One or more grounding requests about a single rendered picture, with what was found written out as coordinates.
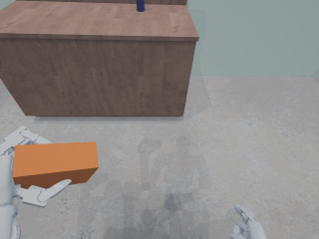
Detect left robot hand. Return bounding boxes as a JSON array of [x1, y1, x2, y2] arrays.
[[0, 125, 72, 208]]

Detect table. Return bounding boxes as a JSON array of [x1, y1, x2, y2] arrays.
[[0, 0, 199, 118]]

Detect right robot hand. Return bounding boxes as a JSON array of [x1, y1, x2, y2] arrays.
[[230, 204, 267, 239]]

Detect robot left forearm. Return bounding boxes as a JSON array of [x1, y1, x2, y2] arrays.
[[0, 204, 21, 239]]

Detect sponge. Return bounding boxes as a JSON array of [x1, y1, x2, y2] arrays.
[[12, 141, 99, 189]]

